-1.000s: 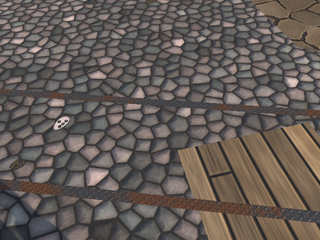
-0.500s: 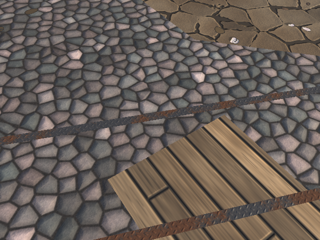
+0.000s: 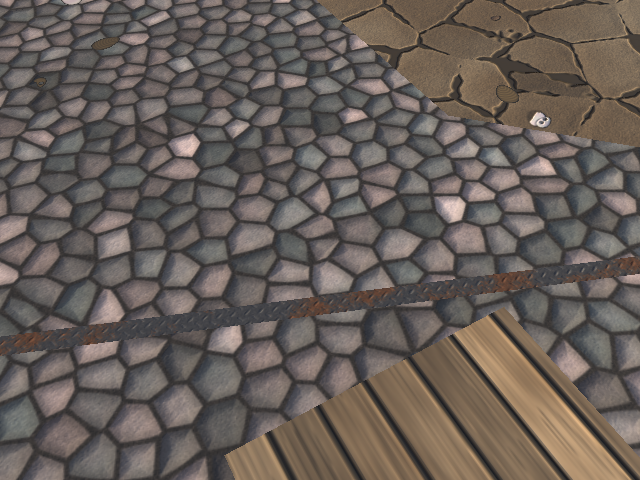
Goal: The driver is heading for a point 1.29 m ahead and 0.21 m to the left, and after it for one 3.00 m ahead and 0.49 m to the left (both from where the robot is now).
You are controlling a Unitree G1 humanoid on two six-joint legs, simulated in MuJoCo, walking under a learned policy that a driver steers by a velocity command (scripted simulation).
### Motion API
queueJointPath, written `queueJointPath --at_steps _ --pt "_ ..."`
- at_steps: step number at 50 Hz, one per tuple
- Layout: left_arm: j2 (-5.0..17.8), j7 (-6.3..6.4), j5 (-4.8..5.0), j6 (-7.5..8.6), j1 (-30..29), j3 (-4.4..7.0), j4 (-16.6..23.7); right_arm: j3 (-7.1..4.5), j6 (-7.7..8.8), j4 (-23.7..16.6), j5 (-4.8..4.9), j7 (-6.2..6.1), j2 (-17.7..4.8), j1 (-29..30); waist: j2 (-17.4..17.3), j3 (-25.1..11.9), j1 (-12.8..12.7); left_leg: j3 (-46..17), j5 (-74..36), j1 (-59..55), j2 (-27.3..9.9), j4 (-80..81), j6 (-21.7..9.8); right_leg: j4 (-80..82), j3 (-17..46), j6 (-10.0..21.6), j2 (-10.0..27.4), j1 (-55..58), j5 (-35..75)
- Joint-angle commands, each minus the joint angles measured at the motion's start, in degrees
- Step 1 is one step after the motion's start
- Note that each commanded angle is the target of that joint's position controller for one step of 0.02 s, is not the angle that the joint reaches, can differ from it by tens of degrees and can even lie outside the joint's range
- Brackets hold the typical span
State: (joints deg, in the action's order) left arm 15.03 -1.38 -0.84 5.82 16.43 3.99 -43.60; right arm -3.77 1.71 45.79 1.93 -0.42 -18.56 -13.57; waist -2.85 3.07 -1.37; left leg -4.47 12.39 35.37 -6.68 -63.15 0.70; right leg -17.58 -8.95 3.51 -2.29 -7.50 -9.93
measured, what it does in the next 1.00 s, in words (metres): walks ahead: left foot, then right foot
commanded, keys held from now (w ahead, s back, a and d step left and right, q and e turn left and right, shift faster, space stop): w+q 0.50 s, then w+e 0.50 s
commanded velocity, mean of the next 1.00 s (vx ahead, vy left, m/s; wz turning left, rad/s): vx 0.50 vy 0.00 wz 0.20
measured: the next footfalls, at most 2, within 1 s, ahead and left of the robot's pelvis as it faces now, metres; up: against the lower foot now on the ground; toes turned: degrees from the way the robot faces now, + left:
left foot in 0.30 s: +0.32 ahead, +0.16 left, +0.00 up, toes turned +13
right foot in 0.82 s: +0.67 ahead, +0.05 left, +0.00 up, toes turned +15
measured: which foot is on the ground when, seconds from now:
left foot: up 0.00-0.28, down 0.30-0.84, up 0.86-1.00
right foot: down 0.00-0.32, up 0.34-0.80, down 0.82-1.00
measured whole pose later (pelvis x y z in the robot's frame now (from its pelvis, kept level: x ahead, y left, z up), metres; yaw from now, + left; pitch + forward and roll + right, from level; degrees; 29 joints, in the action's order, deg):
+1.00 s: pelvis +0.58 +0.10 -0.01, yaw +10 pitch +1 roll +0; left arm 16.5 -2.0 0.5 4.1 15.6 2.9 -41.3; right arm -1.9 5.7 41.0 -0.6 0.4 -17.1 -13.2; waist -1.2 2.6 -0.9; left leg -3.6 19.4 26.4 -1.3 -64.1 -0.2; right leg -23.8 2.0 5.7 -6.7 -16.5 -8.3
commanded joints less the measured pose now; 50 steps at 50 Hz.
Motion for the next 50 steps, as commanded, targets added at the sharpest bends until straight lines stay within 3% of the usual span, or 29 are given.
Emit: queueJointPath --at_steps 1,5,10,12,13,14,15,16,17,18,19,20,21,22,25,29,32,36,38,39,41,42,43,44,45,46,47,48,50 --pt "6.3 0.72 -0.23 1.61 -4.1 1.6 2.8 -0.27 -0.1 -2.8 -0.34 0.18 -1.3 -1.9 6.2 0.6 2.0 -2.8 -8.7 2.4 -1.9 5.8 0.5 11.8 6.6 7.7 15.8 -1.1 11.0" --pt "9.0 1.55 0.26 0.77 -2.0 2.28 1.3 0.69 0.68 -5.4 -0.65 1.97 0.1 6.0 4.3 2.7 -1.0 1.8 -16.3 2.0 -1.0 18.7 -0.3 12.2 1.1 6.8 16.2 2.1 12.6" --pt "11.2 1.81 1.81 -1.44 1.7 3.14 -1.0 0.79 0.65 -9.9 -0.64 3.71 -0.6 12.9 4.3 4.0 -2.8 5.7 -9.7 5.2 0.6 25.9 -3.4 7.3 -1.6 5.4 19.2 12.8 19.5" --pt "12.9 2.1 2.2 -2.31 0.6 3.52 -0.8 -0.05 0.31 -10.8 -0.65 4.02 -2.1 11.2 6.2 0.8 -0.5 9.0 -4.1 -0.4 4.0 26.4 -5.5 0.5 -3.2 4.1 19.2 14.9 37.4" --pt "13.7 2.26 2.47 -2.8 0.0 3.68 -0.6 -0.96 0.01 -10.3 -0.56 3.95 -3.6 7.3 7.2 -2.3 2.0 10.7 -1.3 -6.1 6.5 26.1 -6.9 -6.1 -3.9 3.3 18.8 15.0 46.5" --pt "13.8 2.37 2.84 -3.25 -1.0 3.57 -0.3 -2.47 -0.21 -8.7 -0.36 3.58 -6.0 -0.2 6.9 -6.5 6.5 11.7 -1.9 -16.4 9.3 28.4 -8.7 -16.7 -5.2 1.9 17.2 12.2 49.7" --pt "12.5 2.61 2.54 -3.09 -0.9 2.87 0.2 -4.58 -0.7 -6.2 -0.27 2.62 -9.9 -10.1 4.4 -11.6 11.4 7.9 -4.6 -33.0 9.5 31.1 -11.2 -31.8 -5.6 -0.6 14.9 2.0 40.5" --pt "4.4 2.23 0.03 -2.07 3.5 0.49 3.1 -5.99 -0.84 -5.8 0.11 1.6 -16.8 -11.2 -11.1 -14.8 6.1 -20.5 0.1 -52.0 -5.1 33.9 -19.9 -53.1 -4.1 -4.9 5.4 -23.6 -8.9" --pt "5.3 1.66 1.07 0.28 1.6 -0.29 4.5 -4.98 0.5 -8.6 -0.61 2.17 -15.3 -11.0 -8.4 -25.2 6.9 -46.1 9.6 -59.3 -13.1 44.5 -27.2 -63.7 11.4 -5.3 -1.2 -33.7 -25.9" --pt "9.7 1.08 3.36 1.62 -5.2 0.82 6.1 -3.73 1.47 -8.2 -1.02 2.58 -10.7 -9.6 -2.8 -18.9 9.0 -39.1 7.8 -56.3 -11.8 47.3 -23.2 -63.7 15.1 -3.9 2.3 -39.3 -20.8" --pt "9.2 1.12 3.46 2.4 -6.8 0.46 6.8 -3.22 2.05 -8.1 -0.81 2.58 -8.8 -7.1 -0.7 -12.4 7.0 -31.1 3.7 -48.6 -9.4 47.1 -21.0 -59.0 14.6 -2.7 4.8 -39.3 -15.8" --pt "9.0 1.63 1.95 2.63 -6.6 0.55 6.0 -2.67 2.22 -8.5 -0.68 2.46 -7.0 -3.0 2.7 -8.5 4.2 -24.8 -3.1 -40.5 -6.9 46.8 -18.9 -53.6 14.4 -2.8 7.1 -36.0 -12.2" --pt "9.7 1.81 0.86 2.23 -5.8 1.04 5.6 -2.0 2.31 -9.5 -1.16 2.18 -5.1 -0.4 2.0 -7.0 2.3 -20.5 -9.5 -34.8 -4.9 47.6 -18.1 -49.9 14.6 -3.1 8.4 -31.7 -9.7" --pt "9.8 1.64 0.54 1.52 -5.0 1.2 5.5 -1.83 2.31 -10.2 -1.65 1.95 -4.9 0.6 0.9 -6.6 1.1 -19.0 -13.0 -31.5 -4.0 48.7 -18.0 -48.3 14.6 -3.7 8.7 -28.9 -8.3" --pt "7.3 1.61 -0.16 -0.04 -5.7 0.57 5.9 -2.3 2.52 -9.6 -1.21 0.95 -6.6 -0.5 1.5 -5.0 0.6 -13.7 -20.4 -25.4 -2.1 50.2 -18.2 -40.8 12.6 -6.5 8.0 -27.2 -4.6" --pt "4.5 0.82 0.52 -0.19 -12.0 -0.95 6.3 -1.64 2.4 -7.5 -1.35 -0.04 -6.0 -2.7 -1.4 -3.1 4.0 -4.9 -17.9 -23.5 1.3 51.1 -13.9 -23.0 10.2 -7.5 7.1 -24.4 13.1" --pt "4.8 0.0 1.58 0.25 -16.9 -1.21 7.3 -1.53 2.7 -5.6 -1.5 0.22 -7.0 -5.9 -1.9 -1.4 6.8 -5.3 -11.1 -25.8 -1.0 52.3 -13.2 -16.6 9.6 -5.9 6.3 -23.6 19.9" --pt "6.2 -1.28 1.94 0.62 -19.8 -0.98 9.0 -1.73 2.32 -3.2 -1.57 0.27 -7.7 -7.9 -1.1 1.0 7.3 -5.6 -15.5 -37.1 -6.1 49.8 -12.5 -13.1 10.2 -2.1 6.0 -30.8 12.9" --pt "6.6 -1.98 2.0 0.63 -18.1 -0.83 9.1 -1.99 1.84 -2.7 -1.51 -0.09 -8.2 -7.2 -1.4 0.3 5.9 -4.0 -24.0 -40.6 -7.1 46.9 -11.3 -12.5 9.8 -0.1 4.9 -29.8 7.6" --pt "7.4 -2.05 1.98 0.49 -15.3 -0.41 8.5 -2.11 1.62 -2.9 -1.69 -0.27 -8.7 -6.2 -2.0 -1.6 4.2 -2.5 -33.7 -41.1 -6.6 43.7 -10.4 -12.5 8.6 1.0 3.2 -25.6 5.2" --pt "10.8 -1.55 1.55 0.1 -2.4 1.66 5.2 -1.77 0.85 -3.8 -2.03 -0.8 -8.4 -4.2 -0.6 -10.3 -2.7 2.4 -48.9 -37.5 -2.6 26.7 -7.7 -11.2 6.3 4.0 -0.4 -6.9 7.5" --pt "14.5 -1.07 1.45 -0.26 5.9 2.55 4.2 -0.76 0.92 -5.3 -3.28 -1.3 -6.3 -5.2 6.1 -17.1 -5.1 4.7 -32.3 -25.8 0.4 9.5 -5.5 -11.8 20.2 7.7 8.9 9.0 10.2" --pt "17.4 -1.52 1.65 -0.14 7.2 3.13 3.7 0.83 2.22 -6.3 -3.2 -0.38 -0.6 -12.3 20.9 -21.5 -0.2 3.1 15.5 -1.7 12.1 -8.9 -1.1 -5.2 50.2 18.0 20.4 26.8 -2.0" --pt "11.6 -1.48 2.65 -0.3 7.6 1.85 4.0 0.46 3.71 -6.1 -2.08 0.41 -5.3 -8.2 13.8 -20.7 -3.5 -3.9 18.3 5.2 9.6 -13.3 -1.7 -0.3 54.2 16.3 20.0 28.4 -12.2" --pt "10.3 -1.04 2.19 -0.58 4.4 1.47 4.7 -0.08 4.81 -8.0 -0.39 1.05 -7.2 -2.0 10.1 -12.6 -4.1 -3.3 13.2 8.6 7.1 -12.5 -2.2 0.9 46.4 14.3 18.6 21.9 -10.4" --pt "10.4 -0.8 1.64 -0.82 1.9 1.45 5.4 0.22 5.56 -8.8 -0.87 0.97 -6.5 1.2 4.0 -8.6 -3.0 -2.4 9.5 7.5 5.0 -9.3 -2.4 1.5 41.2 13.1 16.5 14.8 -4.5" --pt "9.7 -0.65 1.46 -0.97 -0.1 1.16 6.0 -0.04 5.85 -9.2 -2.17 0.77 -6.3 2.7 1.6 -5.6 -1.5 -1.8 7.2 6.0 3.6 -4.8 -1.8 2.3 37.3 12.8 14.6 9.1 2.5" --pt "9.2 -0.39 0.92 -0.95 -1.0 0.84 6.5 -0.21 5.64 -9.5 -2.73 0.69 -6.1 1.9 3.2 -5.7 0.3 -2.0 5.6 2.7 2.7 -2.3 -1.3 3.2 35.0 12.7 13.2 5.7 7.6" --pt "8.9 0.06 1.36 -1.07 -1.6 0.84 6.7 -0.09 4.79 -9.5 -3.06 0.5 -5.0 0.2 5.5 -5.5 1.7 -1.2 5.3 0.9 2.1 2.3 0.6 4.5 32.0 13.4 11.7 2.3 12.9"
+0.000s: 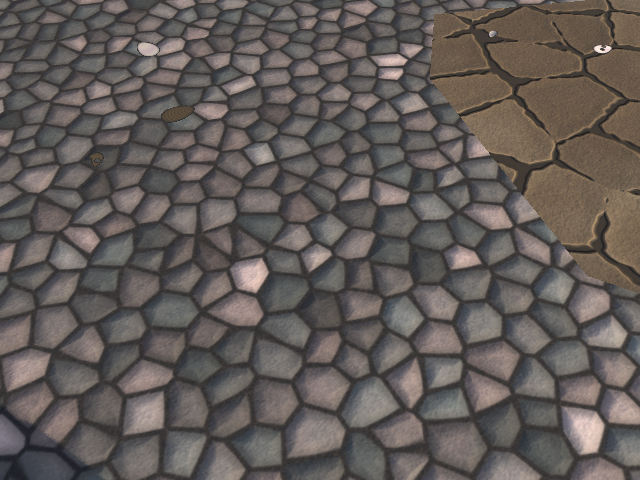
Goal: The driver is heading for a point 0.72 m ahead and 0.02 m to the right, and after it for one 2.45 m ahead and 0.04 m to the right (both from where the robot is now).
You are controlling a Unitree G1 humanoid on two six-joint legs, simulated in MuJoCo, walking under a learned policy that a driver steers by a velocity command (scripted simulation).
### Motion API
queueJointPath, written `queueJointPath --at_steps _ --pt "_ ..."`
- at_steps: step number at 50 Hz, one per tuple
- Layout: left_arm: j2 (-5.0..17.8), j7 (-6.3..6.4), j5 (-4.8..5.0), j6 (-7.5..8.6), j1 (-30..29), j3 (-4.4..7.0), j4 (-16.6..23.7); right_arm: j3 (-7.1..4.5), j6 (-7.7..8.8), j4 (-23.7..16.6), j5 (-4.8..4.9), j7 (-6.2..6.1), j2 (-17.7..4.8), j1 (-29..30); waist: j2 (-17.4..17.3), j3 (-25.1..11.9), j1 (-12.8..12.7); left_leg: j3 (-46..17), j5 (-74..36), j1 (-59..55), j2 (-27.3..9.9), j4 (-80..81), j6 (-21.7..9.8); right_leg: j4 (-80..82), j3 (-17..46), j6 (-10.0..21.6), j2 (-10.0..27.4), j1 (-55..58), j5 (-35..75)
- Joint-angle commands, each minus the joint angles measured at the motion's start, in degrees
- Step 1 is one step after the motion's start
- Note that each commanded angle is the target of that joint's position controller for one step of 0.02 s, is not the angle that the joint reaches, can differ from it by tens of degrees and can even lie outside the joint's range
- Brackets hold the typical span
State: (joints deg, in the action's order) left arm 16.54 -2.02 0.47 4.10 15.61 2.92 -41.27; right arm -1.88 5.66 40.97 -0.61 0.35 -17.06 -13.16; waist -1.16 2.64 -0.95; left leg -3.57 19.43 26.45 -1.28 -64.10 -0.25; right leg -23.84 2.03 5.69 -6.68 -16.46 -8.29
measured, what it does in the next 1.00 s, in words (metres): walks ahead: left foot, then right foot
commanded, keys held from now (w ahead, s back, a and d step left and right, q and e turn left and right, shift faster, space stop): w+e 0.34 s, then w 0.22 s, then w+q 0.36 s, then q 0.08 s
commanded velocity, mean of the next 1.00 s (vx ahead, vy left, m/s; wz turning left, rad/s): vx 0.49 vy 0.00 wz -0.16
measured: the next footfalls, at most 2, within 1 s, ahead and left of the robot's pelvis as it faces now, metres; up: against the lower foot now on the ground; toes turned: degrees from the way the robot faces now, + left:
left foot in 0.32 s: +0.37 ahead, +0.12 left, +0.00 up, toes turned -17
right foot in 0.80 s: +0.54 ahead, -0.20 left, +0.00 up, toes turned -12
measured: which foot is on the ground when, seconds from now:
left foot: up 0.00-0.30, down 0.32-0.80, up 0.82-1.00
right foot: down 0.00-0.34, up 0.36-0.78, down 0.80-1.00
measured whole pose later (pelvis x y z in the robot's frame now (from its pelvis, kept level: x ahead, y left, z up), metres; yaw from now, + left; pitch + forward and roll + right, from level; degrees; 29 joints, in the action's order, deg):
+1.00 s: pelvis +0.51 -0.09 +0.01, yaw -7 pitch +1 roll -1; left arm 15.0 -0.8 -0.8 4.9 14.1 3.2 -43.4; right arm -3.9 1.7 44.0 1.4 -0.3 -18.5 -15.6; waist -2.8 1.6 -0.7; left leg -2.6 18.0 32.5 -4.1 -62.4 1.1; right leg -20.6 -5.6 1.5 -0.3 -10.9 -10.6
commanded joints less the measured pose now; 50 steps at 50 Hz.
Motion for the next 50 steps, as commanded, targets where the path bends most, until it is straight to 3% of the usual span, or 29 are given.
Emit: queueJointPath --at_steps 1,6,10,13,15,16,17,18,19,20,21,23,26,30,33,35,37,38,39,40,41,42,43,45,47,50 --pt "7.8 1.01 0.24 0.64 -0.4 1.99 4.2 -1.79 0.36 -4.7 -0.59 -0.42 -5.8 -0.1 3.9 -4.5 1.5 -1.3 -2.1 9.6 -3.2 5.5 2.5 11.1 19.4 11.3 15.6 9.1 13.2" --pt "9.9 2.65 0.86 -0.4 3.0 2.69 2.4 -0.74 0.2 -7.0 -0.42 -0.56 -3.1 9.8 4.9 -2.5 -1.8 0.1 -19.2 5.6 -0.2 25.1 5.0 10.7 13.8 7.6 10.8 2.9 12.1" --pt "9.7 3.12 1.31 -1.43 6.6 2.78 0.8 -0.99 1.1 -8.4 0.62 0.31 -3.7 15.6 5.7 -2.6 -3.8 -0.7 -23.8 1.4 2.3 33.8 4.2 7.5 17.7 5.9 11.7 5.0 7.7" --pt "9.4 3.43 1.2 -2.08 6.2 2.91 0.7 -1.98 1.77 -8.3 0.98 0.67 -5.8 14.8 7.4 -2.6 -2.3 -2.4 -18.4 -0.6 2.3 37.4 2.1 3.1 22.9 4.8 13.7 10.2 7.0" --pt "8.4 3.27 0.94 -2.34 4.3 2.69 1.3 -3.18 2.24 -6.5 0.85 0.25 -7.6 7.7 8.1 -5.3 1.9 -1.1 -17.3 -11.1 1.9 41.0 -0.8 -3.3 22.7 2.9 11.9 9.4 11.9" --pt "5.7 2.91 0.38 -2.13 3.6 1.69 2.2 -4.02 2.45 -5.7 -0.08 -0.2 -9.7 0.4 5.7 -12.2 5.5 -5.6 -16.5 -24.6 -4.2 39.2 -4.1 -14.8 19.6 1.2 9.2 4.7 9.9" --pt "1.9 2.89 0.5 -1.7 9.3 0.49 3.2 -5.17 1.96 -5.0 -0.95 -0.62 -14.2 -6.8 -5.9 -20.9 5.1 -24.1 -11.5 -45.2 -16.9 39.2 -11.5 -33.1 11.6 -2.8 1.4 -11.4 -8.7" --pt "3.4 2.91 1.45 -1.24 13.1 0.13 3.7 -5.21 1.23 -2.9 0.39 0.05 -13.1 -9.4 -17.5 -22.7 3.9 -42.9 1.8 -49.0 -23.7 44.3 -16.3 -44.6 8.7 -4.1 1.9 -23.8 -26.5" --pt "8.2 2.92 1.78 -1.32 9.7 1.25 2.5 -4.0 1.06 -3.6 0.98 0.1 -8.0 -6.6 -9.0 -14.2 5.0 -38.3 8.9 -41.7 -21.0 46.6 -14.1 -48.8 9.9 -4.6 5.4 -27.2 -22.0" --pt "9.0 2.87 1.2 -1.53 4.7 1.55 3.0 -3.33 0.68 -3.6 0.68 0.1 -5.9 -4.2 -4.2 -8.0 5.3 -29.4 5.9 -34.3 -18.0 47.4 -11.9 -48.8 7.7 -5.0 7.1 -26.8 -17.1" --pt "8.1 2.79 0.54 -1.45 1.6 1.51 3.9 -2.85 0.48 -3.2 0.3 0.3 -5.0 -2.2 -2.2 -3.7 4.4 -23.7 -0.3 -27.7 -15.4 49.1 -11.3 -46.6 6.6 -5.2 8.3 -25.9 -14.3" --pt "6.2 2.27 0.52 -1.35 0.8 1.4 4.3 -2.32 0.63 -2.3 -0.23 0.42 -3.9 -0.7 -4.2 -1.2 2.2 -16.4 -8.1 -20.8 -11.9 51.9 -10.9 -41.8 5.7 -5.1 10.5 -22.2 -11.1" --pt "3.5 1.85 0.16 -1.34 -0.5 0.49 4.8 -2.77 1.1 -0.6 0.68 0.61 -5.3 -1.3 -4.7 -1.4 1.4 -11.2 -15.0 -18.6 -11.3 54.7 -12.7 -34.4 3.4 -5.8 11.5 -21.3 -8.7" --pt "1.8 1.19 -0.52 -0.1 -8.2 -0.73 6.7 -3.28 0.46 1.2 1.61 0.43 -8.0 -2.8 -2.9 -0.7 3.5 -5.9 -20.5 -17.3 -9.6 55.8 -12.4 -19.0 0.6 -6.4 11.9 -18.1 2.5" --pt "2.5 0.63 0.04 0.77 -13.5 -0.7 8.0 -3.51 -0.42 3.0 2.21 0.27 -9.5 -6.7 -2.8 -0.4 5.2 -5.5 -20.9 -17.1 -9.4 54.4 -11.5 -11.0 -0.4 -7.1 9.4 -13.2 7.9" --pt "3.6 0.25 0.37 1.24 -15.4 -0.29 8.8 -3.61 -1.02 3.8 2.51 0.09 -10.0 -8.4 -3.4 -0.3 5.1 -7.5 -19.8 -19.1 -10.7 52.5 -10.6 -7.6 0.2 -6.6 8.7 -11.4 7.4" --pt "5.1 0.14 0.5 1.68 -14.0 0.43 8.6 -3.78 -1.66 4.3 2.54 -0.24 -10.6 -8.6 -4.2 -1.1 3.0 -9.3 -19.6 -20.5 -11.7 49.7 -9.2 -4.4 0.4 -5.4 8.2 -6.9 5.3" --pt "6.1 0.33 0.42 1.8 -10.7 1.06 7.6 -3.65 -1.89 4.4 2.49 -0.39 -10.4 -8.2 -4.0 -2.6 0.7 -8.6 -22.1 -19.6 -10.7 46.3 -8.0 -2.2 -0.2 -4.3 7.7 -1.0 5.0" --pt "8.3 0.87 0.03 1.81 -4.6 2.26 5.9 -3.08 -1.87 4.4 2.09 -0.39 -8.8 -8.6 -3.2 -6.5 -2.2 -6.6 -25.6 -17.2 -7.7 38.6 -6.3 -1.5 -0.2 -2.8 8.2 9.0 4.4" --pt "12.2 1.62 -1.15 1.68 4.8 3.44 4.9 -1.66 -1.59 2.6 0.91 -0.29 -5.2 -7.6 2.0 -14.6 -6.5 -3.8 -15.7 -8.2 -3.9 22.5 -3.9 -3.2 9.0 0.9 18.2 24.0 4.5" --pt "16.0 1.64 -1.44 0.64 8.3 4.37 3.8 -0.08 -0.84 1.5 1.53 -0.49 0.2 -14.7 17.4 -22.2 -4.3 1.7 11.3 10.8 2.9 3.9 -0.5 0.9 30.6 8.4 31.4 39.3 -5.8" --pt "11.1 1.47 -1.0 0.45 8.9 3.26 3.5 -1.42 -0.66 2.2 2.76 -0.67 -5.2 -13.0 13.5 -19.7 -5.8 -3.5 13.7 16.4 0.8 -4.6 -0.3 4.9 35.9 8.5 30.3 35.6 -15.0" --pt "8.5 1.47 -0.5 0.54 6.0 2.4 3.3 -2.44 -0.78 1.1 3.38 -0.62 -7.8 -8.8 10.7 -12.3 -5.4 -3.6 8.9 19.3 -1.2 -6.8 -0.5 6.2 28.2 6.7 28.5 29.8 -15.0" --pt "5.0 1.15 -0.78 0.87 -0.5 1.38 3.1 -2.64 -1.53 0.7 2.34 -0.77 -6.7 -5.5 8.0 -5.6 -2.3 -2.3 1.6 16.5 -4.4 -4.0 -0.1 9.6 17.5 5.4 24.2 18.5 -5.9" --pt "3.8 1.12 -1.38 1.61 -4.0 1.31 2.6 -2.67 -2.96 0.7 2.4 -0.61 -4.6 -6.1 8.6 -2.6 0.5 -2.1 -1.5 11.3 -5.7 -1.8 0.6 12.8 10.1 5.1 22.4 11.1 4.6" --pt "5.7 1.68 -1.29 2.23 -6.4 2.22 1.4 -2.49 -4.4 -1.1 1.5 -0.73 -2.7 -4.5 6.4 -0.9 2.5 -0.8 -4.3 10.2 -5.1 4.2 2.5 12.6 0.9 5.8 22.4 7.5 26.8"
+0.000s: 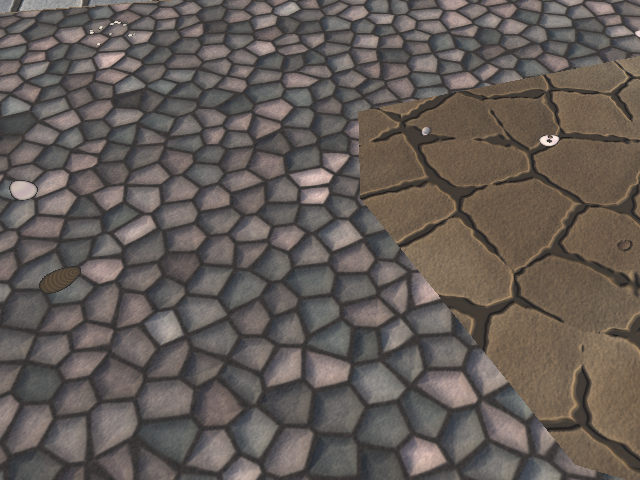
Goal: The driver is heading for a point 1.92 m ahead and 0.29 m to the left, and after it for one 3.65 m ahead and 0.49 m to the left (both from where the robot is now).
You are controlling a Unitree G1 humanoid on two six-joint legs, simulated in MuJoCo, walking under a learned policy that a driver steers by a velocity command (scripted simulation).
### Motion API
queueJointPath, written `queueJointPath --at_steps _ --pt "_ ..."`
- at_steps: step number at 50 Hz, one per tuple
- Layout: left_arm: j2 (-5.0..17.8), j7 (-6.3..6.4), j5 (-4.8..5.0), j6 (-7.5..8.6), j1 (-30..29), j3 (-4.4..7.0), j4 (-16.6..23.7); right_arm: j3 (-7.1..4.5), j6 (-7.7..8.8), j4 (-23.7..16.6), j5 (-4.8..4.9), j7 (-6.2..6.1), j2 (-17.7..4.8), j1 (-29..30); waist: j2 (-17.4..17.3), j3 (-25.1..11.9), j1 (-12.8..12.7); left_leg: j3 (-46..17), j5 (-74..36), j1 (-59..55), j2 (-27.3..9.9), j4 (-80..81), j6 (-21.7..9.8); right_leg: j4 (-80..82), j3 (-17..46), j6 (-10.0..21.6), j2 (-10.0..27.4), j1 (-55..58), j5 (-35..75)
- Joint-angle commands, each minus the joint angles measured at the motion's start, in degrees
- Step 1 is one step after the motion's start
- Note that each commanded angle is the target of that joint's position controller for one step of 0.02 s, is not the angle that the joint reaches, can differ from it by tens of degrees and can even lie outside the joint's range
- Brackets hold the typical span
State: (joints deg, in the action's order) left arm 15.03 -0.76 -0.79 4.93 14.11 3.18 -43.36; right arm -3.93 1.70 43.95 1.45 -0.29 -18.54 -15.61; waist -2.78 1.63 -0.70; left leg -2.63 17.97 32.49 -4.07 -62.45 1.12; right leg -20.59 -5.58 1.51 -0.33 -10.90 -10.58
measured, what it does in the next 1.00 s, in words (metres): walks ahead: left foot, then right foot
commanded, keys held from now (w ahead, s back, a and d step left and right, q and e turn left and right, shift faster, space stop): q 0.54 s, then e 0.44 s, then w+e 0.02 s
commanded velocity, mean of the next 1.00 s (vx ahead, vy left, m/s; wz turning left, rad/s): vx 0.09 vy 0.00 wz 0.26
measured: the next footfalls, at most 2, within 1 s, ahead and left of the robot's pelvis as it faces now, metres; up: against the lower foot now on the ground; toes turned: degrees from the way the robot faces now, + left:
left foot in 0.24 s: +0.24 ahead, +0.15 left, +0.00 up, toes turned +13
right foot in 0.68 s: +0.27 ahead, -0.09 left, +0.00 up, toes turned +23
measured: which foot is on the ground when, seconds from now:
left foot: up 0.00-0.22, down 0.24-1.00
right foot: down 0.00-0.24, up 0.26-0.66, down 0.68-1.00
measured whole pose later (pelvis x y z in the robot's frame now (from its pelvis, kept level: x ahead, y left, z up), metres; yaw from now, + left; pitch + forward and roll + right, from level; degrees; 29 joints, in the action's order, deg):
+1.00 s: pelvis +0.19 +0.01 -0.01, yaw +13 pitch -1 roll +1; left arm 16.9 1.1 0.7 -1.1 11.5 2.8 -41.4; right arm -4.5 0.0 39.5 -1.0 -1.4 -15.9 -9.6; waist 1.1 3.0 -0.5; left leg -1.1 11.7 17.6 1.5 -30.0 0.2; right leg -33.7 8.8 0.5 -3.5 -16.3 -16.4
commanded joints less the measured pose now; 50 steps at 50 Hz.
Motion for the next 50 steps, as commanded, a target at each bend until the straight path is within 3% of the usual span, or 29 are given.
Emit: queueJointPath --at_steps 1,5,8,10,11,12,13,14,15,16,17,20,23,27,31,33,34,35,36,37,38,40,47,49,50 --pt "8.0 0.77 0.06 1.22 -5.2 2.27 3.1 -0.22 -0.54 -4.7 -0.81 0.16 -0.7 -1.2 7.9 -0.1 2.2 -0.9 -6.0 3.2 -2.3 6.3 1.4 9.2 5.7 9.8 15.5 1.7 31.2" --pt "10.1 2.04 0.72 -0.19 -4.8 2.88 1.9 0.11 -0.58 -7.3 -0.87 2.15 -0.1 4.3 7.5 -1.8 0.3 2.2 -18.0 -3.5 -0.7 20.5 0.2 7.6 -1.2 8.1 14.1 2.4 31.5" --pt "11.7 2.21 2.22 -1.11 -4.5 3.54 1.0 -0.92 -1.22 -9.6 -1.08 3.26 -2.5 6.4 7.4 -2.5 0.5 2.7 -14.9 -4.7 0.0 24.9 -1.9 3.2 -1.6 6.8 16.2 6.4 30.4" --pt "12.6 2.33 3.3 -1.77 -5.4 4.03 1.0 -1.95 -1.67 -10.1 -1.42 3.44 -4.3 4.6 7.3 -3.6 2.2 4.7 -11.2 -8.6 2.1 27.9 -4.1 -4.1 -2.3 5.4 16.2 7.3 34.0" --pt "12.0 2.39 3.52 -2.11 -5.4 3.92 1.0 -2.98 -1.64 -9.2 -1.52 3.16 -6.0 0.2 5.7 -5.7 4.6 5.9 -13.9 -15.1 4.4 32.0 -5.7 -12.2 -3.9 3.7 14.0 6.1 34.1" --pt "10.3 2.18 2.35 -2.18 -1.8 3.38 0.6 -4.52 -1.62 -8.2 -1.57 2.05 -9.9 -4.3 -0.6 -8.8 5.8 2.6 -30.4 -24.8 4.0 35.4 -8.1 -24.5 -5.4 0.2 9.6 1.1 25.4" --pt "5.1 1.65 -1.43 -2.15 3.3 1.58 2.1 -5.38 -1.88 -9.8 -1.76 0.64 -16.0 -3.5 -16.8 -12.3 1.1 -17.8 -58.6 -39.8 -10.8 31.9 -16.7 -44.9 -5.7 -4.7 1.7 -18.3 -22.3" --pt "7.0 1.03 -0.8 -2.16 4.4 1.1 2.3 -4.38 -1.29 -12.5 -2.47 1.11 -14.7 -2.5 -13.0 -23.9 2.3 -35.4 -45.3 -44.7 -18.3 37.3 -25.9 -57.0 7.3 -5.5 -3.0 -24.5 -32.1" --pt "10.5 0.85 1.31 -2.56 -0.8 2.03 2.5 -3.61 -0.87 -13.2 -2.06 1.74 -11.2 -0.5 -4.4 -21.0 4.6 -30.6 -36.0 -40.9 -15.4 40.3 -23.5 -58.1 10.9 -4.4 -0.6 -27.1 -26.7" --pt "9.9 1.23 1.59 -2.96 -3.6 1.86 3.5 -3.11 -0.62 -12.8 -1.19 1.63 -9.5 2.0 -1.7 -15.2 3.2 -25.8 -28.1 -35.4 -12.6 41.1 -20.1 -54.9 10.6 -3.7 1.0 -28.4 -21.8" --pt "9.5 1.95 0.84 -3.51 -4.3 1.86 2.9 -2.64 -0.88 -12.7 -0.55 1.3 -7.9 4.1 1.0 -11.4 2.0 -22.8 -23.0 -29.7 -10.3 42.2 -17.4 -50.8 10.8 -3.8 2.7 -27.6 -18.7" --pt "9.1 2.55 0.32 -4.67 -3.3 1.97 2.7 -2.55 -1.7 -13.8 -2.05 0.25 -7.8 7.8 -2.8 -9.1 -0.8 -18.8 -20.8 -18.8 -6.2 44.5 -15.4 -41.9 10.0 -4.3 1.8 -19.4 -13.7" --pt "7.4 2.8 0.21 -4.83 -4.0 1.38 2.4 -3.12 -2.01 -13.7 -1.72 -0.76 -8.8 6.9 -2.6 -10.1 -0.1 -18.6 -19.3 -17.8 -5.2 44.3 -15.5 -34.3 10.4 -5.6 0.5 -17.4 -11.8" --pt "7.1 2.44 0.53 -5.0 -6.2 1.28 2.9 -3.28 -2.98 -14.0 -1.48 -1.41 -8.7 7.6 -4.4 -8.9 0.8 -21.1 -5.2 -15.0 -3.3 45.3 -13.9 -27.2 11.2 -6.0 -0.5 -14.7 -8.3" --pt "6.6 1.5 0.66 -4.4 -4.6 0.95 2.4 -1.74 -3.47 -13.1 -2.22 -0.87 -5.4 7.2 -5.8 -9.5 1.7 -20.5 -4.3 -15.7 -4.6 42.9 -13.0 -20.3 8.9 -4.8 1.4 -9.1 -7.4" --pt "4.0 0.52 0.02 -3.9 -2.4 0.18 1.5 0.01 -3.48 -11.6 -2.36 -0.48 -1.6 6.8 -4.9 -9.0 0.0 -17.7 0.0 -12.9 -2.6 41.1 -9.8 -7.8 7.3 -2.7 1.6 -0.2 -0.7" --pt "4.7 0.2 -1.02 -3.76 -3.3 -0.02 1.8 0.61 -3.09 -9.6 -2.82 -0.22 0.0 3.1 -1.9 -7.2 1.3 -14.7 4.0 -11.4 -0.1 39.2 -6.6 -3.1 10.6 -1.1 4.1 1.9 2.4" --pt "9.0 0.38 -1.75 -3.67 -5.3 0.41 3.2 0.51 -2.66 -8.8 -3.84 -0.15 -0.3 -1.1 7.4 -5.9 5.2 -8.6 8.4 -10.7 5.5 31.6 -3.1 -0.1 20.4 2.5 11.8 0.4 6.6" --pt "8.2 0.31 -2.33 -3.61 -8.3 -0.07 2.9 -0.08 -2.22 -9.5 -3.5 -0.36 -1.7 1.2 14.1 -2.5 6.3 -4.5 3.7 -16.5 6.1 33.4 -1.0 4.1 25.2 7.1 14.2 -11.2 -2.2" --pt "6.6 0.33 -1.55 -3.39 -11.2 -0.4 4.0 -0.26 -1.93 -9.5 -3.76 -0.7 -2.9 4.8 12.6 -0.3 5.3 -4.8 -3.0 -21.0 4.7 35.0 -0.4 4.6 23.2 5.4 10.7 -14.1 -10.0" --pt "7.4 0.46 -0.79 -3.25 -8.8 -0.1 3.1 -0.55 -1.88 -9.5 -3.67 -0.83 -3.4 7.9 11.3 -0.5 3.2 -4.5 -5.9 -22.7 5.1 34.9 -0.4 4.4 21.3 3.3 8.6 -14.2 -13.7" --pt "11.1 0.81 0.32 -3.12 -7.3 0.82 3.0 -0.85 -2.21 -9.4 -3.36 -1.33 -3.3 8.5 12.1 0.9 2.5 -3.5 -5.7 -22.2 5.0 34.1 -0.7 4.7 22.8 2.9 8.3 -14.0 -13.9" --pt "11.2 2.23 1.48 -5.14 -4.7 1.97 5.6 -1.56 -0.78 -8.8 -2.47 -1.35 -1.9 7.5 9.3 -2.4 0.7 -0.4 -6.1 -18.9 5.1 32.6 -1.0 -2.1 27.1 6.0 7.4 -7.8 1.6" --pt "10.8 2.25 1.75 -5.68 -4.4 2.17 6.9 -2.14 -0.63 -8.7 -2.32 -1.11 -2.6 7.1 5.9 -3.7 0.5 -1.0 -7.7 -21.4 3.7 33.4 -2.2 -5.2 26.1 5.0 5.2 -9.6 2.7" --pt "9.9 2.19 1.89 -5.86 -4.1 2.03 7.2 -2.35 -0.63 -8.6 -2.42 -1.03 -2.7 5.8 3.4 -5.4 1.1 -2.5 -2.1 -24.2 2.0 35.4 -3.3 -7.5 24.0 4.0 3.2 -11.8 -3.9"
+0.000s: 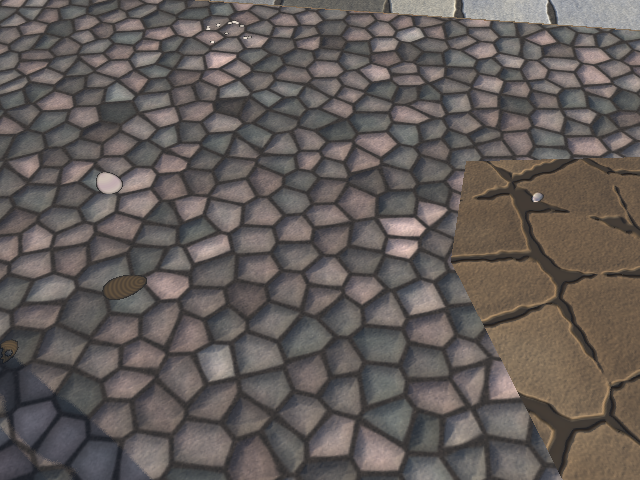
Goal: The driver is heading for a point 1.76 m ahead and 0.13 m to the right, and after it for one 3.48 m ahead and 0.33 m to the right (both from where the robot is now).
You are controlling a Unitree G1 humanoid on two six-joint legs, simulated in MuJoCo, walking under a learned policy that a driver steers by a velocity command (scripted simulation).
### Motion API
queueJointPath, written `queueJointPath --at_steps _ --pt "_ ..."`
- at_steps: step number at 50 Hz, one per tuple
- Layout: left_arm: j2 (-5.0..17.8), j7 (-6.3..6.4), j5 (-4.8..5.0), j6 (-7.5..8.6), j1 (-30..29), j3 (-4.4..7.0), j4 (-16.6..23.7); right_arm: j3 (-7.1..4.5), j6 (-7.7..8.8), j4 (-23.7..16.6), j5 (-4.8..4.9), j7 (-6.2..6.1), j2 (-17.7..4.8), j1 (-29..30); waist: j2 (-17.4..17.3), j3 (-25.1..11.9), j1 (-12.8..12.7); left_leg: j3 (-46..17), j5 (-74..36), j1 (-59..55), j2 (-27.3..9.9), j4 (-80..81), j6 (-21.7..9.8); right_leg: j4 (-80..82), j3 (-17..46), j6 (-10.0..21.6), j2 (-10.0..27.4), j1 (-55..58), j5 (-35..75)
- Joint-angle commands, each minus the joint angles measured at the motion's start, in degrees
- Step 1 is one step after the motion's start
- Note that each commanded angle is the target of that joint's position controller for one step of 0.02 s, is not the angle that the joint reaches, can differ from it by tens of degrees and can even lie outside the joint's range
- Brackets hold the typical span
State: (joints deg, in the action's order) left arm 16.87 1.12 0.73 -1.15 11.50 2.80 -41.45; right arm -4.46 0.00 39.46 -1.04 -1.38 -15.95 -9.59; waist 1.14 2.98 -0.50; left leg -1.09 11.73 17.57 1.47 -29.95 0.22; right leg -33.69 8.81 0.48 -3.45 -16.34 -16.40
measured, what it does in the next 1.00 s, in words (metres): walks ahead: right foot, then left foot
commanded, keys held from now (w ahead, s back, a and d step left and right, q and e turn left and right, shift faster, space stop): w+e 0.38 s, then w+q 0.62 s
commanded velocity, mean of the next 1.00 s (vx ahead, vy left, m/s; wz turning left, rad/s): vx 0.39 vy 0.00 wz -0.08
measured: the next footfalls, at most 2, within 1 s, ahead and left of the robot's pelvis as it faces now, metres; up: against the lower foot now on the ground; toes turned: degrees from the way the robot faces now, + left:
right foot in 0.36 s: +0.11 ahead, -0.17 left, +0.00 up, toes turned -16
left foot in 0.86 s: +0.51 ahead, -0.08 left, +0.00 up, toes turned -6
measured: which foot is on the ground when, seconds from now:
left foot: down 0.00-0.34, up 0.36-0.84, down 0.86-1.00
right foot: down 0.00-0.02, up 0.04-0.34, down 0.36-0.84, up 0.86-1.00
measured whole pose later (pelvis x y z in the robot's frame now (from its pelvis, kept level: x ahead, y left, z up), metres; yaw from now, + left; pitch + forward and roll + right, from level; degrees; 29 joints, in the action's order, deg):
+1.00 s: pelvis +0.41 -0.14 +0.00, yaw -2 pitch +2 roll +2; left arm 16.2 0.2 0.0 6.4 16.1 1.2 -40.0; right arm -3.8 3.4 40.5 0.7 1.8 -17.1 -12.2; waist 0.5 2.4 0.2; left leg -0.4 8.0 19.0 8.1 -25.4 -6.6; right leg -70.5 3.5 -0.5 1.5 -24.3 -21.1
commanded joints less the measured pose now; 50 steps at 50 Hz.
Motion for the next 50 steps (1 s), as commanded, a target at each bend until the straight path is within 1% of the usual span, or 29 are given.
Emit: queueJointPath --at_steps 1,2,3,4,5,6,11,14,15,17,18,19,20,21,23,26,30,34,37,39,41,42,43,44,45,46,47,48,50 --pt "6.4 0.21 0.46 0.14 -1.7 2.03 6.0 -2.09 0.95 -3.8 0.14 -0.04 -6.0 -2.1 -5.0 -6.8 1.7 -8.4 13.4 -13.0 -6.8 6.5 -4.8 1.1 5.6 3.6 3.3 -12.2 -8.8" --pt "4.9 0.11 0.65 0.26 -2.4 1.63 6.8 -2.46 0.96 -2.9 0.34 -0.22 -7.5 -5.7 -11.2 -6.3 3.1 -17.9 23.8 -16.7 -13.9 12.5 -9.1 -7.5 -0.6 2.2 -0.2 -19.5 -15.8" --pt "5.4 -0.2 0.81 0.77 -4.2 1.69 8.2 -2.98 1.54 -2.4 0.23 -0.31 -10.2 -7.8 -16.2 -4.7 4.4 -29.3 27.5 -17.5 -23.3 18.5 -14.3 -20.7 -4.4 1.2 0.8 -25.8 -16.2" --pt "7.5 -0.53 0.59 1.16 -5.1 2.48 8.6 -2.62 2.32 -2.6 -0.03 -0.7 -9.7 -7.5 -11.7 -3.5 3.9 -31.0 26.3 -15.6 -25.4 19.0 -15.9 -28.6 -3.0 0.7 4.5 -28.2 -14.9" --pt "7.8 -0.92 0.51 1.25 -4.0 2.83 8.2 -2.4 2.78 -2.9 0.55 -1.16 -9.3 -5.2 -8.1 -2.7 2.4 -27.1 24.5 -14.2 -23.8 18.9 -14.5 -31.1 -2.7 0.2 6.0 -28.3 -11.9" --pt "6.8 -1.2 0.47 1.21 -3.1 2.66 7.7 -2.25 3.0 -3.2 1.18 -1.39 -9.0 -3.6 -7.3 -2.7 1.9 -22.6 22.6 -14.3 -21.7 19.2 -12.6 -31.1 -3.4 -0.4 7.1 -28.5 -9.4" --pt "3.4 -2.94 0.31 1.37 -3.7 1.24 8.6 -2.8 3.24 -2.7 1.62 -0.32 -11.0 -1.5 -8.5 -2.9 2.1 -2.7 10.5 -4.9 -15.3 20.6 -8.8 -16.3 -9.7 -1.2 8.3 -13.2 -2.1" --pt "4.7 -3.31 0.46 1.48 -1.6 1.55 8.3 -3.26 3.23 -1.5 2.37 1.07 -12.2 -2.2 -8.0 -3.6 1.5 -0.1 11.4 -3.9 -16.9 18.3 -9.1 -7.8 -12.7 0.1 6.9 -5.7 -1.3" --pt "4.9 -3.28 0.53 1.44 0.7 1.8 7.5 -3.17 2.99 -1.3 2.73 1.42 -12.0 -1.5 -7.2 -3.6 -0.1 1.1 13.7 -2.3 -17.1 16.0 -8.5 -3.9 -14.2 0.9 6.1 -1.8 0.8" --pt "7.2 -2.63 0.71 1.19 9.1 3.41 4.0 -2.01 2.76 -0.6 2.0 1.83 -8.3 -2.6 -2.7 -4.6 -3.0 5.9 16.5 4.0 -14.3 3.9 -5.9 -0.4 -15.9 3.1 2.2 9.9 -1.7" --pt "11.8 -1.92 0.99 1.34 16.3 5.14 2.8 -0.61 2.93 -1.4 0.51 2.05 -4.2 -1.3 9.2 -4.8 -6.2 11.4 15.7 13.3 -9.5 -18.4 -1.9 7.3 -1.8 7.2 9.2 17.5 -7.1" --pt "20.0 -1.95 0.5 2.57 17.2 5.97 5.4 0.25 4.25 -6.7 -0.06 1.91 -2.0 2.2 21.5 -5.4 -4.8 5.5 24.2 34.9 0.5 -37.2 1.2 19.9 34.0 18.7 22.1 24.6 -20.6" --pt "14.7 -2.46 0.03 4.09 16.2 4.63 5.9 -0.51 5.77 -6.4 2.83 2.13 -6.7 3.8 11.7 -5.7 -6.5 -2.4 20.4 40.4 -2.8 -43.4 -0.4 25.7 38.9 21.4 26.1 23.9 -28.4" --pt "11.3 -2.54 -0.39 5.13 14.5 3.38 5.8 -1.0 6.45 -5.8 4.04 2.44 -8.6 4.4 9.1 -2.5 -4.9 -3.0 14.6 41.2 -5.4 -43.1 -2.3 24.1 33.5 19.0 25.3 21.2 -25.5" --pt "7.1 -2.42 -0.72 5.44 8.4 1.86 6.4 -0.82 6.22 -2.7 1.67 2.33 -7.7 1.4 5.2 -1.1 -1.5 -2.9 4.4 35.1 -9.0 -36.5 -2.2 21.2 18.8 14.1 20.1 14.6 -10.4" --pt "7.1 -1.49 -1.56 6.02 7.2 1.64 6.0 -0.54 4.87 -0.5 1.59 3.09 -6.3 0.5 3.9 -1.8 -0.4 -1.2 -6.6 29.0 -8.8 -30.6 -0.6 23.9 6.1 11.5 16.3 11.8 7.9" --pt "7.1 -0.59 -1.34 6.3 9.5 1.63 3.2 0.81 4.57 -0.8 2.03 3.57 -3.4 5.0 1.7 -0.7 -2.0 -0.2 -17.1 25.9 -6.3 -16.5 0.2 25.3 -5.9 8.3 13.5 12.6 20.9" --pt "7.9 -0.15 -0.99 6.42 12.2 1.93 0.4 1.76 4.97 -2.7 2.81 4.98 -2.0 11.5 1.9 2.6 -4.6 1.6 -22.6 22.1 -4.0 -5.2 -1.1 27.9 -11.0 6.7 14.5 13.7 20.7" --pt "8.1 0.08 -0.67 5.59 13.3 2.14 -1.2 1.98 5.4 -4.3 2.71 6.28 -2.0 14.4 1.6 3.3 -5.0 3.0 -19.2 23.1 -2.4 -0.7 -3.0 24.9 -13.0 6.3 16.3 20.6 30.3" --pt "9.3 0.75 -0.73 4.78 12.9 2.45 -1.3 1.48 5.54 -4.6 2.37 6.81 -3.3 13.3 3.7 0.3 -3.3 5.9 -13.5 19.5 0.6 -0.6 -5.1 18.4 -14.5 5.2 16.8 25.0 51.1" --pt "10.8 1.79 -1.11 3.55 12.3 2.83 -0.7 0.02 4.99 -3.5 2.38 6.51 -6.3 6.0 6.5 -5.7 1.0 8.4 -6.7 11.3 4.2 -2.1 -7.6 5.7 -15.5 3.9 16.7 28.2 71.4" --pt "11.4 1.98 -1.13 3.19 10.8 2.89 -0.2 -1.29 4.8 -1.9 2.52 5.78 -9.0 -2.4 6.0 -10.1 5.8 7.5 -8.9 -1.4 5.1 0.4 -9.7 -6.0 -16.8 3.0 15.7 23.1 71.6" --pt "10.8 2.04 -1.73 3.73 10.1 2.35 1.1 -2.47 4.09 -0.6 2.26 4.61 -12.2 -12.1 1.5 -16.4 10.4 -3.6 -8.9 -21.4 -2.1 0.2 -13.2 -22.3 -16.3 1.8 14.0 8.1 54.7" --pt "1.4 0.37 -2.74 5.17 17.8 -0.51 3.1 -3.38 4.31 -0.4 2.46 4.39 -16.8 -13.6 -14.3 -23.3 3.7 -37.3 1.2 -45.0 -19.0 0.8 -26.3 -46.1 -11.2 -3.1 0.8 -20.6 -10.7" --pt "6.7 -0.74 -0.64 7.62 11.8 0.09 3.4 -2.45 4.05 -0.2 2.68 3.67 -11.9 -15.3 -7.7 -27.6 8.5 -46.4 9.1 -46.4 -19.6 9.6 -26.0 -51.9 -0.8 -1.8 0.1 -26.6 -14.6" --pt "8.7 -1.37 1.76 8.99 4.8 0.7 6.1 -2.0 4.02 -0.6 2.29 3.1 -10.5 -12.3 -5.8 -17.4 8.6 -37.3 7.5 -39.2 -17.9 12.1 -22.4 -49.1 0.0 -0.6 3.7 -30.8 -9.5" --pt "8.1 -1.22 1.17 9.88 2.4 0.23 7.1 -1.61 4.07 -1.5 2.27 2.91 -9.4 -8.3 0.2 -11.4 5.8 -31.5 2.3 -29.0 -15.5 13.4 -20.4 -43.2 -1.0 0.1 6.1 -29.1 -5.5" --pt "7.8 -0.9 -0.44 10.02 1.6 0.52 6.9 -1.21 4.11 -2.3 2.13 2.83 -8.1 -4.7 2.3 -6.9 3.2 -27.1 -4.7 -20.4 -12.9 14.6 -19.4 -38.1 -1.9 -0.5 7.3 -26.4 -4.0" --pt "7.6 -0.89 -1.44 8.76 4.4 0.85 6.9 -0.82 4.1 -3.6 1.24 2.39 -7.0 -1.7 -1.1 -4.6 -0.6 -22.6 -11.6 -10.2 -10.2 17.4 -19.8 -34.1 -2.4 -2.0 8.9 -20.5 -2.7"
Keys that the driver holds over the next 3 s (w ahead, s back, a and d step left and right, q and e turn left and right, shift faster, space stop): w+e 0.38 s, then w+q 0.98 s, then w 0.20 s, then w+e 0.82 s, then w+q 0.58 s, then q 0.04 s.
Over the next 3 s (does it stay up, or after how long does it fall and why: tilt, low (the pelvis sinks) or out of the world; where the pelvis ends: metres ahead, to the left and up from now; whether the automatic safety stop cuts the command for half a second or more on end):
stays up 1.53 -0.14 0.00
